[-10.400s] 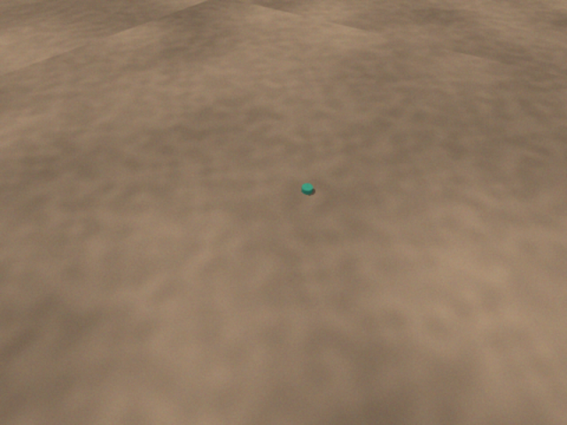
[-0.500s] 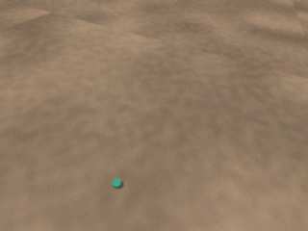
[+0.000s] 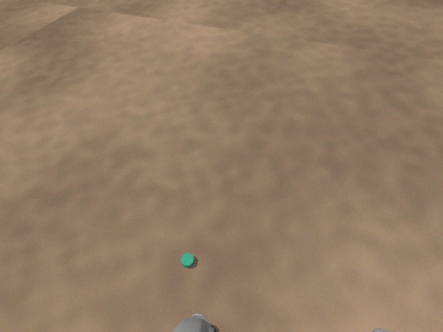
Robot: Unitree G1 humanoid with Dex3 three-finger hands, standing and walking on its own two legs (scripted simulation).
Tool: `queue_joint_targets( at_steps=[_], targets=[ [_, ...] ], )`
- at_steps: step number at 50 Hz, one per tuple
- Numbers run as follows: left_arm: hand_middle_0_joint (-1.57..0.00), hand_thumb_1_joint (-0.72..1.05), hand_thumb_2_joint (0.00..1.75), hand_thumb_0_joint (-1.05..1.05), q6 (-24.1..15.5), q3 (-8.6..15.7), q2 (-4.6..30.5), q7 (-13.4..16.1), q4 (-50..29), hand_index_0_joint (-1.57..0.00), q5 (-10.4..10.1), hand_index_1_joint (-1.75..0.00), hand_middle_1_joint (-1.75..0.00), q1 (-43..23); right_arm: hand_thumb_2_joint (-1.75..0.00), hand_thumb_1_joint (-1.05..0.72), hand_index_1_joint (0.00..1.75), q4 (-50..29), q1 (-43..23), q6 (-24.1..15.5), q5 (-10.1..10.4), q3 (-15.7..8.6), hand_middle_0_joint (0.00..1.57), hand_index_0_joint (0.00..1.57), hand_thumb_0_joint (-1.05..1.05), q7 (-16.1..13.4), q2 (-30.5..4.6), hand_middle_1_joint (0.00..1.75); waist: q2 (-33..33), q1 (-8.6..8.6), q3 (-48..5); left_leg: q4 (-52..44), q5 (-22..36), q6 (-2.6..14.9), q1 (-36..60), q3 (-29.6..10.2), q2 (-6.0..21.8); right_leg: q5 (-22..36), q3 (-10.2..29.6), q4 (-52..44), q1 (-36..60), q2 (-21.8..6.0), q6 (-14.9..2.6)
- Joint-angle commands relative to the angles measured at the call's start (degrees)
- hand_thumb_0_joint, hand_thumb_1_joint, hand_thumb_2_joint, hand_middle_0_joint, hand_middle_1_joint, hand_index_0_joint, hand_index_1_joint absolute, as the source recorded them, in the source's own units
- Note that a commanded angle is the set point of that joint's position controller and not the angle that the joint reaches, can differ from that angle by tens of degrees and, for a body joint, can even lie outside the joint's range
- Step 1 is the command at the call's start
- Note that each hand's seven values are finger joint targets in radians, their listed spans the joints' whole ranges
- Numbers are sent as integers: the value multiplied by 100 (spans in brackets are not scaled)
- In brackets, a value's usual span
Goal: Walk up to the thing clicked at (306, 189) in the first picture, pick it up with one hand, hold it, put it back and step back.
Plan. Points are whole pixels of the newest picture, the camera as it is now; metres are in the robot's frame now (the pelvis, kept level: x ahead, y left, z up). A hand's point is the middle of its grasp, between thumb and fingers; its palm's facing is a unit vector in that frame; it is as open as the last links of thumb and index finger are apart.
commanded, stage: walk up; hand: left
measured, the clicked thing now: (187, 260) +0.52 +0.23 -0.75
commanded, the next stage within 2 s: stand in 0.84 s
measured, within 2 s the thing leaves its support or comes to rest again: neither
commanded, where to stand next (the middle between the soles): +0.13 +0.00 m, yaw -1 degrees
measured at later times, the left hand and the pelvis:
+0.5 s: hand out of the picture -0.05 +0.29 -0.14, palm faces -0.06 -0.90 -0.43, open 7.4 cm; pelvis -0.08 +0.01 -0.01, yaw -5 degrees
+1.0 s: hand out of the picture -0.02 +0.29 -0.15, palm faces +0.03 -0.94 -0.33, open 7.4 cm; pelvis -0.07 +0.03 +0.00, yaw -1 degrees
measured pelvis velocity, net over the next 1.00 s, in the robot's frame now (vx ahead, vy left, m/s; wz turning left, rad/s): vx -0.07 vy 0.03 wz -0.01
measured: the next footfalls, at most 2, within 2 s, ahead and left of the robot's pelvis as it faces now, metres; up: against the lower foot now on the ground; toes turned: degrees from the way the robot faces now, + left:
left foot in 0.04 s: +0.16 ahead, +0.12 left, +0.00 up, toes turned +0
right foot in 0.40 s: -0.07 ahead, -0.09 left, +0.00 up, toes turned -3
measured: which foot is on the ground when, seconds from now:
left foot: up 0.00-0.02, down 0.04-0.44, up 0.46-0.76, down 0.78-1.00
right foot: down 0.00-0.06, up 0.08-0.38, down 0.40-0.80, up 0.82-0.98, down 1.00-1.00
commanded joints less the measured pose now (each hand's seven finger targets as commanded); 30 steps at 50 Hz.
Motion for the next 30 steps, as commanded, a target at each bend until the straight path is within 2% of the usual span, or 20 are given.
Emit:
queue_joint_targets(
  at_steps=[1,2,3,4,5,7,8,12,17,19,20,21,22,23,24,25,26,27,29,30],
  targets=[
    [-20,90,90,0,150,295,1238,161,-529,-20,-178,-30,-30,-371,-90,-90,30,-203,411,-79,-109,-380,20,20,0,-190,-1092,30,-868,-393,-812,-1050,1854,275,1973,321,-225,3861,263,1246,-1207,-678,-390],
    [-20,90,90,0,165,272,1121,173,-534,-20,-258,-30,-30,-181,-90,-90,30,-245,571,-84,-156,-490,20,20,0,-231,-1460,30,-42,-500,-1167,-921,4343,601,2392,-172,428,2759,209,2191,-1386,-175,-163],
    [-20,90,90,0,211,292,953,221,-529,-20,-353,-30,-30,185,-90,-90,30,-414,533,-77,-177,-527,20,20,0,-247,-1638,30,861,-398,-1654,-1063,5716,1187,2849,-1360,1475,-493,248,3413,-1737,453,-17],
    [-20,90,90,0,323,296,966,311,-414,-20,-308,-30,-30,467,-90,-90,30,-474,339,-55,-65,-543,20,20,0,-260,-1640,30,995,-312,-2008,-1089,6247,1717,2848,-1851,1918,-1799,438,4258,-1758,569,-102],
    [-20,90,90,0,391,286,1055,343,-282,-20,-246,-30,-30,407,-90,-90,30,-551,156,-14,-32,-562,20,20,0,-281,-1560,30,904,-290,-1889,-1270,5229,1771,2248,-1919,1931,-1785,738,4570,-1679,353,-135],
    [-20,90,90,0,464,400,1313,269,-240,-20,-203,-30,-30,228,-90,-90,30,-827,-367,83,-88,-479,20,20,0,-305,-1160,30,373,-245,-1695,-1401,3256,1281,1645,-1104,1327,-1212,925,4645,-1721,279,-153],
    [-20,90,90,0,502,423,1271,229,-220,-20,-189,-30,-30,215,-90,-90,30,-889,-466,112,-122,-466,20,20,0,-312,-1134,30,385,-185,-1545,-1469,2658,1185,1316,-962,1253,-1001,921,4709,-1731,310,-135],
    [-20,90,90,0,575,440,1084,154,-208,-20,-99,-30,-30,314,-90,-90,30,-938,-518,114,-155,-477,20,20,0,-299,-1102,30,275,-159,-1569,-1719,-80,1162,1398,-1015,1126,-676,723,3777,-1854,251,-25],
    [-20,90,90,0,525,581,1146,-40,-71,-20,82,-30,-30,623,-90,-90,30,-949,-487,131,-279,-578,20,20,0,-243,-1496,30,627,-109,-1550,-2047,-2153,1088,871,-1315,1512,-1001,219,1397,-982,86,-159],
    [-20,90,90,0,563,680,1118,-150,128,-20,166,-30,-30,1084,-90,-90,30,-920,-501,172,-272,-604,20,20,0,-264,-1582,30,772,34,-1270,-2353,-2638,685,-142,-1271,1395,-709,68,441,-61,130,-382],
    [-20,90,90,0,548,737,1164,-190,179,-20,237,-30,-30,1223,-90,-90,30,-898,-411,189,-272,-550,20,20,0,-259,-1398,30,431,80,-1098,-2011,-2825,265,-622,-861,973,-696,115,153,202,236,-470],
    [-20,90,90,0,553,806,1346,-205,84,-20,313,-30,-30,1225,-90,-90,30,-937,-463,173,-218,-470,20,20,0,-287,-1111,30,-779,260,-813,-679,-3225,-141,-1155,-188,225,-1860,1337,-817,-250,-413,-888],
    [-20,90,90,0,577,849,1882,-193,-292,-20,394,-30,-30,349,-90,-90,30,-950,-917,108,-177,-467,20,20,0,-367,-991,30,-2508,471,-137,1624,-2612,-192,-1037,144,-781,-3294,3702,-2086,-2442,-2132,-1597],
    [-20,90,90,0,513,858,2137,-153,-717,-20,387,-30,-30,-733,-90,-90,30,-864,-793,81,-187,-635,20,20,0,-461,-1472,30,-2142,117,361,2661,-2171,-145,-98,-778,-365,-3308,4130,-2371,-3974,-2626,-1908],
    [-20,90,90,0,457,777,1778,-143,-853,-20,376,-30,-30,-1225,-90,-90,30,-654,-428,46,-116,-641,20,20,0,-424,-1531,30,-1705,-156,522,2762,-1880,-108,341,-679,-361,-2214,3210,-1973,-4175,-2189,-1665],
    [-20,90,90,0,357,660,1259,-111,-797,-20,357,-30,-30,-1271,-90,-90,30,-438,-67,14,-56,-552,20,20,0,-322,-1298,30,-1090,-301,272,2724,-1532,-93,185,-640,-635,-450,1942,-1447,-3121,-1341,-1349],
    [-20,90,90,0,305,618,1011,-69,-625,-20,337,-30,-30,-1170,-90,-90,30,-274,385,-17,-50,-457,20,20,0,-298,-1001,30,-1005,-455,-214,2824,-1369,-69,-99,-624,-812,379,1253,-1234,-2115,-936,-1048],
    [-20,90,90,0,278,666,1011,-88,-526,-20,345,-30,-30,-863,-90,-90,30,-224,665,-56,-45,-388,20,20,0,-287,-897,30,-1189,-390,-720,2784,-1276,-96,-178,-416,-801,299,1006,-1223,-1275,-727,-896],
    [-20,90,90,0,196,774,1363,-245,-609,-20,407,-30,-30,-94,-90,-90,30,-364,506,-195,-13,-412,20,20,0,-236,-1337,30,-1580,177,-983,2031,-1554,-183,-872,58,-582,-1630,1600,-1550,134,-856,-1021],
    [-20,90,90,0,190,815,1456,-306,-625,-20,407,-30,-30,157,-90,-90,30,-458,236,-269,-1,-410,20,20,0,-199,-1444,30,-1780,399,-812,1473,-1771,-196,-1268,132,-441,-2007,1910,-1608,653,-1009,-1138]
  ],
)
